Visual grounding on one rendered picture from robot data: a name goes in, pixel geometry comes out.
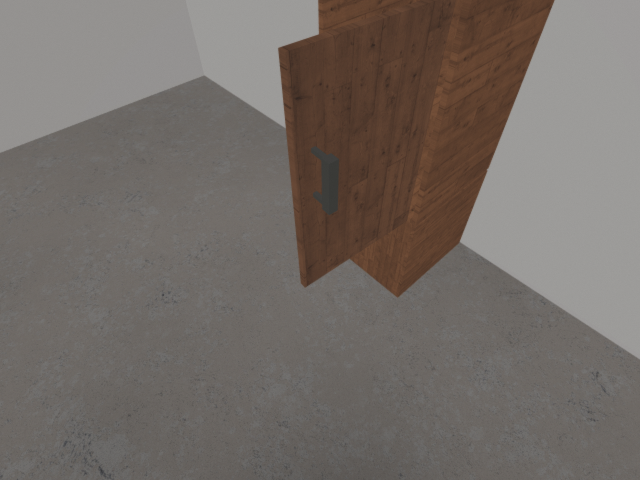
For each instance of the handle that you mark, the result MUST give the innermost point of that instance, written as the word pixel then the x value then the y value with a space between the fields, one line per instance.
pixel 330 177

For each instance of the cupboard door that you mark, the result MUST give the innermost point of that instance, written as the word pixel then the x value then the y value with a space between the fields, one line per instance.
pixel 363 92

